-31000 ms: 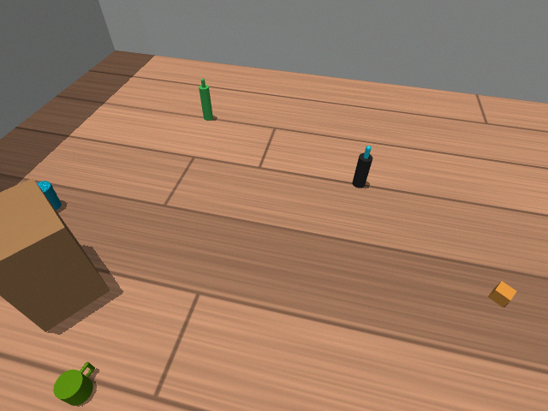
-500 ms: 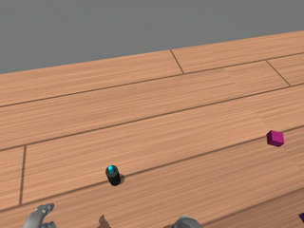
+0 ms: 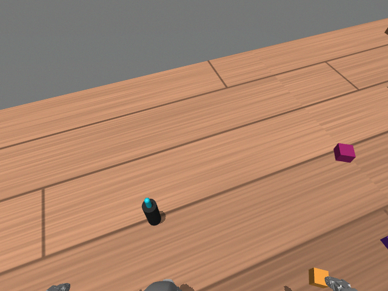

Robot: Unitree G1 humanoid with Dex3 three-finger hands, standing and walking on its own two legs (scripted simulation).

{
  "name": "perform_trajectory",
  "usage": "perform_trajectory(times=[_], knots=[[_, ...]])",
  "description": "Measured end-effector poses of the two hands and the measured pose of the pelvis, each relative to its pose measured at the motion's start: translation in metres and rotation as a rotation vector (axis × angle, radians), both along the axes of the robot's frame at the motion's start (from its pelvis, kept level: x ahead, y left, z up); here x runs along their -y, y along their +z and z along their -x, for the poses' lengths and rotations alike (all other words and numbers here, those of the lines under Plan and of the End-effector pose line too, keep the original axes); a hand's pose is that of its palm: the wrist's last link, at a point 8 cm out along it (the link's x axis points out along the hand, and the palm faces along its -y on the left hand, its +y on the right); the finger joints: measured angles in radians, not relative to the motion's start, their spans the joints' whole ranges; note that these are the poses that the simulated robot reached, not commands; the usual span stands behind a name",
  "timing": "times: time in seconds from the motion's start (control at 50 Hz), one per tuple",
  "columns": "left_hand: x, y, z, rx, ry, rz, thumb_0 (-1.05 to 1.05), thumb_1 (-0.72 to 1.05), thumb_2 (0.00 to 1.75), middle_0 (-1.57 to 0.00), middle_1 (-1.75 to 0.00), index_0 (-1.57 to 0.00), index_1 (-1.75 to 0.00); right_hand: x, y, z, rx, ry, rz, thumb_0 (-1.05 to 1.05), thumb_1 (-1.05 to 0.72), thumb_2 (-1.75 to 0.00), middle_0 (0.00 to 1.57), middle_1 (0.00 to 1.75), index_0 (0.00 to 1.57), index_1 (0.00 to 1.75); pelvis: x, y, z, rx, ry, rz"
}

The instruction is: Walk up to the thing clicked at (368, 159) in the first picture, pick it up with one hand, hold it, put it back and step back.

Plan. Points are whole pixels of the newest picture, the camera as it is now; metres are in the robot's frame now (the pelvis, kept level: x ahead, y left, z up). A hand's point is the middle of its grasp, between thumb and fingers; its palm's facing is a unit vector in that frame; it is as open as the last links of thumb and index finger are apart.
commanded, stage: step back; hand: left
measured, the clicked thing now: (151, 210) +0.52 +0.22 -0.63
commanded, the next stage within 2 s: none
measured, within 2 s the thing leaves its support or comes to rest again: neither
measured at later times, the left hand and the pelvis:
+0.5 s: hand out of the picture -0.05 +0.29 -0.15, palm faces +0.01 -0.94 -0.34, open 7.4 cm; pelvis -0.14 +0.02 +0.01, yaw +0 degrees
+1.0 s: hand out of the picture -0.18 +0.23 -0.13, palm faces +0.00 -0.91 -0.41, open 7.4 cm; pelvis -0.31 -0.04 +0.00, yaw +1 degrees
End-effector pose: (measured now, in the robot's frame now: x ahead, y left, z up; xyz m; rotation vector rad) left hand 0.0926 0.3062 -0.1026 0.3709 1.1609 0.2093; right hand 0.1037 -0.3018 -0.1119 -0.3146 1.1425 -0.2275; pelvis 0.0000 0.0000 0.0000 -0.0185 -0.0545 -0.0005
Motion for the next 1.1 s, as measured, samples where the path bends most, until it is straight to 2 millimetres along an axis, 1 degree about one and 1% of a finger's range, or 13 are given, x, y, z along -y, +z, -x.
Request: perform_trajectory(times=[0.08,0.16,0.28,0.32,0.4,0.54,0.62,0.7,0.78,0.86,0.94,1.04,1.1], knots=[[0.002,0.009,0.018,0.034,0.016,0.003,0.01,0.90,0.90,-0.20,-0.30,-0.20,-0.30,0.000,0.010,0.015,0.001,0.023,-0.001,0.00,-0.90,-0.90,0.21,0.30,0.20,0.30,0.001,0.008,0.019,-0.009,-0.006,-0.045],[-0.001,0.011,0.029,0.068,0.010,0.009,0.01,0.90,0.90,-0.20,-0.30,-0.20,-0.30,0.003,0.015,0.038,-0.013,0.048,0.035,0.00,-0.90,-0.90,0.21,0.30,0.20,0.30,-0.006,0.009,0.042,-0.029,0.006,-0.042],[-0.018,-0.009,0.053,0.110,-0.001,0.041,0.00,0.90,0.90,-0.20,-0.30,-0.20,-0.30,-0.007,0.015,0.085,-0.042,0.066,0.098,0.00,-0.90,-0.90,0.20,0.30,0.20,0.30,-0.021,-0.005,0.085,-0.012,0.039,-0.045],[-0.021,-0.014,0.068,0.091,0.011,0.049,0.00,0.90,0.90,-0.20,-0.30,-0.20,-0.30,-0.014,0.020,0.104,-0.051,0.069,0.092,0.00,-0.90,-0.90,0.20,0.30,0.20,0.30,-0.023,-0.003,0.097,0.000,0.019,-0.046],[-0.023,-0.012,0.101,0.040,0.032,0.065,0.00,0.90,0.90,-0.20,-0.30,-0.20,-0.30,-0.019,0.036,0.137,-0.063,0.059,0.092,0.00,-0.90,-0.90,0.21,0.30,0.21,0.30,-0.022,0.010,0.114,-0.010,0.029,0.009],[-0.026,-0.013,0.164,-0.031,0.033,0.041,0.00,0.90,0.90,-0.20,-0.30,-0.20,-0.30,-0.007,0.045,0.163,0.000,0.048,0.115,0.01,-0.90,-0.90,0.21,0.30,0.21,0.30,-0.013,0.011,0.155,-0.029,-0.020,0.013],[-0.018,-0.017,0.194,-0.071,0.007,0.018,0.01,0.90,0.90,-0.20,-0.30,-0.20,-0.30,0.009,0.040,0.180,0.057,0.049,0.112,0.00,-0.90,-0.90,0.21,0.30,0.21,0.30,-0.001,0.004,0.185,-0.023,-0.053,-0.002],[0.002,-0.018,0.221,-0.064,-0.022,-0.002,0.01,0.90,0.90,-0.20,-0.30,-0.20,-0.30,0.035,0.023,0.204,0.093,0.041,0.097,0.00,-0.89,-0.90,0.21,0.30,0.21,0.30,0.017,-0.009,0.218,-0.017,-0.083,-0.017],[0.026,-0.004,0.256,-0.047,-0.017,0.006,0.00,0.90,0.90,-0.20,-0.30,-0.20,-0.30,0.053,0.010,0.239,0.073,-0.002,0.075,0.00,-0.90,-0.90,0.21,0.30,0.21,0.30,0.030,-0.007,0.245,0.001,-0.054,-0.008],[0.038,0.014,0.279,-0.027,-0.002,-0.003,0.01,0.90,0.90,-0.20,-0.30,-0.20,-0.30,0.059,0.010,0.281,0.014,-0.016,0.050,0.00,-0.90,-0.90,0.21,0.30,0.20,0.30,0.036,0.005,0.263,-0.018,-0.051,-0.061],[0.040,0.019,0.284,0.025,-0.010,-0.021,0.01,0.90,0.90,-0.21,-0.30,-0.20,-0.30,0.061,0.006,0.324,-0.057,-0.005,0.052,0.00,-0.90,-0.90,0.21,0.30,0.20,0.30,0.040,0.006,0.286,-0.041,-0.020,-0.051],[0.036,0.004,0.289,0.125,-0.005,-0.011,0.00,0.90,0.90,-0.20,-0.30,-0.20,-0.30,0.054,0.000,0.368,-0.131,0.049,0.073,0.01,-0.90,-0.90,0.21,0.30,0.20,0.30,0.042,-0.007,0.323,-0.040,0.050,-0.025],[0.039,-0.008,0.306,0.133,0.013,0.018,0.00,0.90,0.90,-0.20,-0.30,-0.20,-0.30,0.047,0.004,0.389,-0.142,0.062,0.071,0.01,-0.90,-0.90,0.21,0.30,0.20,0.30,0.045,-0.008,0.346,-0.014,0.042,-0.066]])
